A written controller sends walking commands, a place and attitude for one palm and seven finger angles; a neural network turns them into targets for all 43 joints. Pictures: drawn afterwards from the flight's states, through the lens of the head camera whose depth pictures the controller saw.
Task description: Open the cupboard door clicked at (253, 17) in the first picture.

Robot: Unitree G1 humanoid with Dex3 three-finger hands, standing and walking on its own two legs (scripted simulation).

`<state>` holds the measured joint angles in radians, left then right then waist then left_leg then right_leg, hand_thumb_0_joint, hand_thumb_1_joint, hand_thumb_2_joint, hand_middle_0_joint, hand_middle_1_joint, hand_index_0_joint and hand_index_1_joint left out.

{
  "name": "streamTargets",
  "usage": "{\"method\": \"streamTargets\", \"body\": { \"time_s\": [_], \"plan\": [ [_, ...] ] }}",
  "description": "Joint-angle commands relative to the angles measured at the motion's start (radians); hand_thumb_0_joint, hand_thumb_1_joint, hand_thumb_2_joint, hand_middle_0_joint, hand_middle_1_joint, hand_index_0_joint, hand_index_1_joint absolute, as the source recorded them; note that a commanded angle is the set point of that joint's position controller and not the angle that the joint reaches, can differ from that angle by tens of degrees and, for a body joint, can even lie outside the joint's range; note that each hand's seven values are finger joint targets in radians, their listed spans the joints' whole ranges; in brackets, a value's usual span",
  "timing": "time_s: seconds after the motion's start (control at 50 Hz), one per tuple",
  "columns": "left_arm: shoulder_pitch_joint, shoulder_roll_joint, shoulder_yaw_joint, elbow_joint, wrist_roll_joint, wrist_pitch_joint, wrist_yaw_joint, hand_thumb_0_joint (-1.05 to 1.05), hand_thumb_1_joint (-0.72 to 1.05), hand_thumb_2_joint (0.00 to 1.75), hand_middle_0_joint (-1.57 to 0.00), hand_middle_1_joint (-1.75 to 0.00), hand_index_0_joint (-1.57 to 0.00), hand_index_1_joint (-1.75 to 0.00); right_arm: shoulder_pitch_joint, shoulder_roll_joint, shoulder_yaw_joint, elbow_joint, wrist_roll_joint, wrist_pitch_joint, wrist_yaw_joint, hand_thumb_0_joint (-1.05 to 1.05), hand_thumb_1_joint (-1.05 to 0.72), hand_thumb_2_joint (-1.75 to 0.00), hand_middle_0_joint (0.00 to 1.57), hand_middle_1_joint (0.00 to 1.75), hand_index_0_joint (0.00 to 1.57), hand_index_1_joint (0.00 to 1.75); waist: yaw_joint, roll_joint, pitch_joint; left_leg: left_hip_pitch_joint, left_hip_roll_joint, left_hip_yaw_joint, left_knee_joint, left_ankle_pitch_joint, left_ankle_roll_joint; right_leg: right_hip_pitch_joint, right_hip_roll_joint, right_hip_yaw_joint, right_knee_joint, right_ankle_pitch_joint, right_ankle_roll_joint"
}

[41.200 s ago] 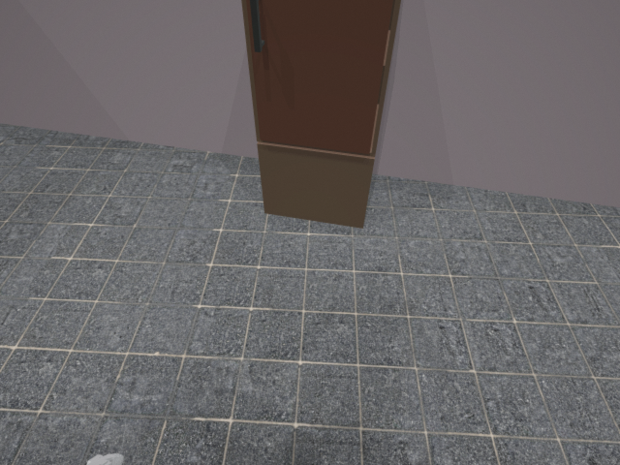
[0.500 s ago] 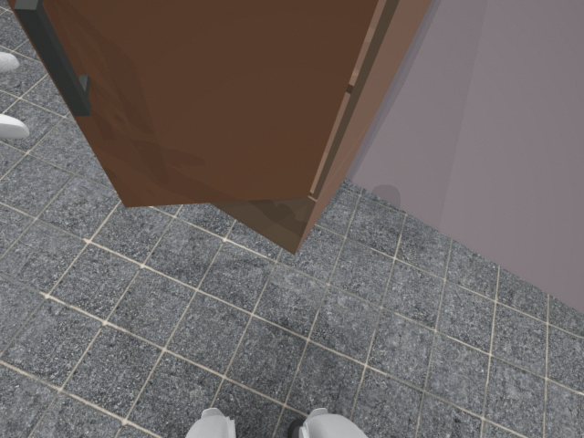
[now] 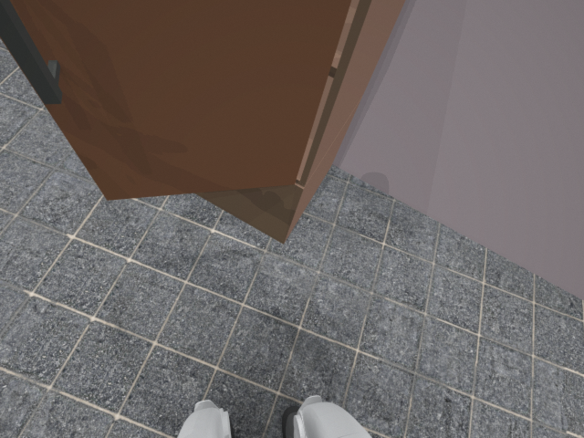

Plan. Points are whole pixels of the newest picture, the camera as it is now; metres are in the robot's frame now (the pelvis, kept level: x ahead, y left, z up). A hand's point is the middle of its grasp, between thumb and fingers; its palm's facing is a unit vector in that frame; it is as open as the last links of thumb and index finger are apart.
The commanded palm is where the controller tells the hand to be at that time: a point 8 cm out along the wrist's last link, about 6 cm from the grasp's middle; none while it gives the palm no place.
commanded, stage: slide the fingers in behind the handle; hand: left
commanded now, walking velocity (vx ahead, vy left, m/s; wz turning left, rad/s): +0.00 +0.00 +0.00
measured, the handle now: (26, 36) +0.58 +0.25 +0.13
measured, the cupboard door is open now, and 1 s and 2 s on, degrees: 39 39 39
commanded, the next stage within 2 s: close the thumb around the handle in 1.46 s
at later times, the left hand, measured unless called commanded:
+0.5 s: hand out of the picture +0.53 +0.27 +0.14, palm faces +0.07 -1.00 +0.00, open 14.0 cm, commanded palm +0.51 +0.30 +0.13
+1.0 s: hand (21, 65) +0.53 +0.24 +0.14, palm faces +0.06 -1.00 +0.01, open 14.0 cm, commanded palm +0.51 +0.28 +0.13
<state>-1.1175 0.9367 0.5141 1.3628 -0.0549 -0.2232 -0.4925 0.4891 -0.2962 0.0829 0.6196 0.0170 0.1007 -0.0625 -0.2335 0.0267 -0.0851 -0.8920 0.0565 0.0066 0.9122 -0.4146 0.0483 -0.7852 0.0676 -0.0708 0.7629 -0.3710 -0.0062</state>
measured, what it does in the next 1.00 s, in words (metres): stands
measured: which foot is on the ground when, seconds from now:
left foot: down 0.00-1.00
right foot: down 0.00-1.00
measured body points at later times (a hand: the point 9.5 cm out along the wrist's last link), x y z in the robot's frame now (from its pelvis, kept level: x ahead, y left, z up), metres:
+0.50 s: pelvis +0.01 +0.00 +0.00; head +0.13 +0.03 +0.43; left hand +0.52 +0.32 +0.14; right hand -0.02 -0.27 -0.09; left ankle +0.00 +0.08 -0.69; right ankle -0.02 -0.13 -0.69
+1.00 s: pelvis +0.01 -0.01 +0.01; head +0.12 +0.02 +0.44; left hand +0.52 +0.30 +0.14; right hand -0.03 -0.28 -0.09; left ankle +0.00 +0.08 -0.69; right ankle -0.02 -0.13 -0.69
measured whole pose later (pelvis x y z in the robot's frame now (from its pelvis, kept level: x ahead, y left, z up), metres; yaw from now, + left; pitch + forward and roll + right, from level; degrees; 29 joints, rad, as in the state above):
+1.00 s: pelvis +0.01 -0.01 +0.01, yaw +1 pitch +20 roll -4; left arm -1.03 0.72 0.46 1.28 -0.08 -0.25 -0.35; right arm 0.47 -0.29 0.05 0.63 0.01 0.09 -0.03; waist -0.21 0.03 -0.10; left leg -0.81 0.05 0.01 0.87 -0.41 0.04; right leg -0.71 0.06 -0.06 0.75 -0.38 -0.02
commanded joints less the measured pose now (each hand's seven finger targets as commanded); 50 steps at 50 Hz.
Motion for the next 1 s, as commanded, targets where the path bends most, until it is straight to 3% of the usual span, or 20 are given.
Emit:
{"method": "streamTargets", "body": {
  "time_s": [0.0, 0.06, 0.08, 0.12, 0.16, 0.2, 0.26, 0.32, 0.36, 0.38, 0.44, 0.5, 0.52, 0.62, 0.74, 0.8, 0.86, 0.9, 0.94, 0.98],
  "plan": [
    [-0.408, 0.228, 0.012, -0.286, -0.041, -0.07, 0.018, 0.0, -0.5, 0.3, -0.3, -1.2, -0.3, -1.2, 0.199, -0.207, -0.087, -0.026, -0.017, -0.006, -0.01, 0.0, -0.9, -0.9, 0.2, 0.3, 0.2, 0.3, 0.02, 0.288, -0.49, 0.614, 0.007, -0.115, -0.071, 0.594, -0.037, 0.007, 0.024, 0.008, -0.058, 0.291, -0.01],
    [-0.4, 0.19, -0.006, -0.264, -0.045, -0.062, 0.035, 0.0, -0.5, 0.3, -0.3, -1.2, -0.3, -1.2, 0.193, -0.205, -0.087, -0.026, -0.016, -0.006, -0.005, 0.0, -0.9, -0.9, 0.2, 0.3, 0.2, 0.3, 0.011, 0.238, -0.437, 0.562, 0.002, -0.106, -0.081, 0.53, -0.026, 0.018, 0.023, 0.011, -0.068, 0.28, -0.007],
    [-0.405, 0.192, -0.001, -0.282, -0.043, -0.067, 0.044, 0.0, -0.5, 0.3, -0.3, -1.2, -0.3, -1.2, 0.194, -0.204, -0.087, -0.026, -0.017, -0.008, -0.004, 0.0, -0.9, -0.9, 0.2, 0.3, 0.2, 0.3, 0.022, 0.264, -0.441, 0.576, 0.0, -0.11, -0.08, 0.55, -0.028, 0.016, 0.023, 0.011, -0.064, 0.282, -0.013],
    [-0.392, 0.176, -0.007, -0.257, -0.034, -0.06, 0.064, 0.0, -0.5, 0.3, -0.3, -1.2, -0.3, -1.2, 0.195, -0.204, -0.089, -0.023, -0.018, -0.007, -0.002, 0.0, -0.9, -0.9, 0.2, 0.3, 0.2, 0.3, 0.017, 0.245, -0.426, 0.579, 0.004, -0.115, -0.083, 0.548, -0.032, -0.001, 0.022, 0.008, -0.065, 0.27, -0.011],
    [-0.392, 0.211, 0.023, -0.282, -0.032, -0.066, 0.08, 0.0, -0.5, 0.3, -0.3, -1.2, -0.3, -1.2, 0.197, -0.205, -0.091, -0.027, -0.019, -0.01, 0.0, 0.0, -0.9, -0.9, 0.2, 0.3, 0.2, 0.3, 0.026, 0.229, -0.452, 0.568, 0.002, -0.107, -0.083, 0.551, -0.028, 0.042, 0.02, 0.014, -0.063, 0.298, -0.009],
    [-0.396, 0.201, 0.019, -0.303, -0.03, -0.078, 0.09, 0.0, -0.5, 0.3, -0.3, -1.2, -0.3, -1.2, 0.195, -0.201, -0.092, -0.029, -0.02, -0.011, 0.003, 0.0, -0.9, -0.9, 0.2, 0.3, 0.2, 0.3, 0.026, 0.245, -0.484, 0.592, 0.002, -0.107, -0.075, 0.609, -0.033, 0.052, 0.019, 0.017, -0.054, 0.335, -0.009],
    [-0.38, 0.134, -0.024, -0.298, -0.028, -0.081, 0.097, 0.0, -0.5, 0.3, -0.3, -1.2, -0.3, -1.2, 0.18, -0.195, -0.095, -0.033, -0.018, -0.009, 0.011, 0.0, -0.9, -0.9, 0.2, 0.3, 0.2, 0.3, 0.023, 0.256, -0.45, 0.594, 0.003, -0.104, -0.078, 0.589, -0.036, 0.031, 0.02, 0.013, -0.058, 0.315, -0.009],
    [-0.386, 0.171, 0.013, -0.277, -0.035, -0.081, 0.105, 0.0, -0.5, 0.3, -0.3, -1.2, -0.3, -1.2, 0.183, -0.201, -0.094, -0.031, -0.017, -0.009, 0.008, 0.0, -0.9, -0.9, 0.2, 0.3, 0.2, 0.3, 0.023, 0.199, -0.446, 0.562, 0.0, -0.102, -0.079, 0.571, -0.026, 0.064, 0.02, 0.02, -0.057, 0.333, -0.006],
    [-0.379, 0.144, -0.008, -0.278, -0.031, -0.081, 0.109, 0.0, -0.5, 0.3, -0.3, -1.2, -0.3, -1.2, 0.177, -0.196, -0.094, -0.036, -0.015, -0.01, 0.009, 0.0, -0.9, -0.9, 0.2, 0.3, 0.2, 0.3, 0.024, 0.195, -0.444, 0.549, -0.003, -0.098, -0.082, 0.558, -0.025, 0.076, 0.017, 0.021, -0.056, 0.338, -0.006],
    [-0.39, 0.117, -0.023, -0.296, -0.035, -0.087, 0.113, 0.0, -0.5, 0.3, -0.3, -1.2, -0.3, -1.2, 0.178, -0.193, -0.093, -0.034, -0.018, -0.013, 0.01, 0.0, -0.9, -0.9, 0.2, 0.3, 0.2, 0.3, 0.021, 0.229, -0.452, 0.572, -0.004, -0.097, -0.079, 0.581, -0.024, 0.065, 0.018, 0.021, -0.054, 0.345, -0.009],
    [-0.401, 0.133, -0.015, -0.266, -0.031, -0.084, 0.122, 0.0, -0.5, 0.3, -0.3, -1.2, -0.3, -1.2, 0.177, -0.194, -0.092, -0.029, -0.015, -0.012, 0.009, 0.0, -0.9, -0.9, 0.2, 0.3, 0.2, 0.3, 0.013, 0.174, -0.427, 0.524, -0.005, -0.093, -0.081, 0.532, -0.018, 0.083, 0.015, 0.026, -0.057, 0.342, -0.003],
    [-0.408, 0.122, -0.015, -0.306, -0.036, -0.097, 0.123, 0.0, -0.5, 0.3, -0.3, -1.2, -0.3, -1.2, 0.177, -0.191, -0.095, -0.027, -0.017, -0.018, 0.011, 0.0, -0.9, -0.9, 0.2, 0.3, 0.2, 0.3, 0.018, 0.215, -0.488, 0.566, -0.007, -0.089, -0.074, 0.573, -0.021, 0.097, 0.014, 0.03, -0.052, 0.374, -0.005],
    [-0.398, 0.139, 0.001, -0.295, -0.036, -0.099, 0.124, 0.0, -0.5, 0.3, -0.3, -1.2, -0.3, -1.2, 0.18, -0.191, -0.096, -0.023, -0.017, -0.017, 0.011, 0.0, -0.9, -0.9, 0.2, 0.3, 0.2, 0.3, 0.023, 0.202, -0.486, 0.558, -0.007, -0.089, -0.071, 0.58, -0.021, 0.108, 0.015, 0.031, -0.05, 0.385, -0.006],
    [-0.358, 0.086, -0.027, -0.277, -0.043, -0.09, 0.125, 0.0, -0.5, 0.3, -0.3, -1.2, -0.3, -1.2, 0.171, -0.187, -0.097, -0.025, -0.014, -0.014, 0.014, 0.0, -0.9, -0.9, 0.2, 0.3, 0.2, 0.3, 0.022, 0.182, -0.447, 0.531, -0.011, -0.078, -0.079, 0.546, -0.014, 0.113, 0.015, 0.032, -0.06, 0.38, -0.003],
    [-0.389, 0.137, -0.002, -0.297, -0.037, -0.096, 0.138, 0.0, -0.5, 0.3, -0.3, -1.2, -0.3, -1.2, 0.172, -0.189, -0.096, -0.029, -0.013, -0.019, 0.012, 0.0, -0.9, -0.9, 0.2, 0.3, 0.2, 0.3, 0.022, 0.173, -0.449, 0.478, -0.018, -0.065, -0.084, 0.5, -0.006, 0.165, 0.009, 0.047, -0.063, 0.401, 0.0],
    [-0.392, 0.076, -0.028, -0.356, -0.045, -0.121, 0.138, 0.0, -0.5, 0.3, -0.3, -1.2, -0.3, -1.2, 0.174, -0.182, -0.103, -0.024, -0.018, -0.022, 0.019, 0.0, -0.9, -0.9, 0.2, 0.3, 0.2, 0.3, 0.028, 0.234, -0.519, 0.581, -0.013, -0.078, -0.077, 0.585, -0.018, 0.138, 0.015, 0.036, -0.054, 0.414, -0.006],
    [-0.344, 0.067, -0.026, -0.285, -0.056, -0.098, 0.135, 0.0, -0.5, 0.3, -0.3, -1.2, -0.3, -1.2, 0.166, -0.184, -0.102, -0.022, -0.012, -0.018, 0.019, 0.0, -0.9, -0.9, 0.2, 0.3, 0.2, 0.3, 0.025, 0.168, -0.437, 0.499, -0.017, -0.064, -0.087, 0.51, -0.008, 0.155, 0.013, 0.04, -0.067, 0.399, -0.002],
    [-0.342, 0.056, -0.032, -0.295, -0.052, -0.093, 0.14, 0.0, -0.5, 0.3, -0.3, -1.2, -0.3, -1.2, 0.166, -0.184, -0.101, -0.025, -0.014, -0.02, 0.021, 0.0, -0.9, -0.9, 0.2, 0.3, 0.2, 0.3, 0.034, 0.18, -0.447, 0.51, -0.02, -0.067, -0.092, 0.519, -0.008, 0.158, 0.011, 0.039, -0.066, 0.402, -0.004],
    [-0.365, 0.031, -0.057, -0.307, -0.048, -0.091, 0.151, 0.0, -0.5, 0.3, -0.3, -1.2, -0.3, -1.2, 0.162, -0.181, -0.101, -0.025, -0.014, -0.02, 0.02, 0.0, -0.9, -0.9, 0.2, 0.3, 0.2, 0.3, 0.023, 0.182, -0.425, 0.513, -0.017, -0.071, -0.098, 0.495, -0.01, 0.134, 0.01, 0.036, -0.071, 0.369, -0.003],
    [-0.392, 0.007, -0.059, -0.351, -0.057, -0.108, 0.163, 0.0, -0.5, 0.3, -0.3, -1.2, -0.3, -1.2, 0.166, -0.18, -0.104, -0.023, -0.019, -0.026, 0.023, 0.0, -0.9, -0.9, 0.2, 0.3, 0.2, 0.3, 0.022, 0.192, -0.453, 0.548, -0.017, -0.077, -0.095, 0.523, -0.011, 0.13, 0.013, 0.034, -0.066, 0.376, -0.008]
  ]
}}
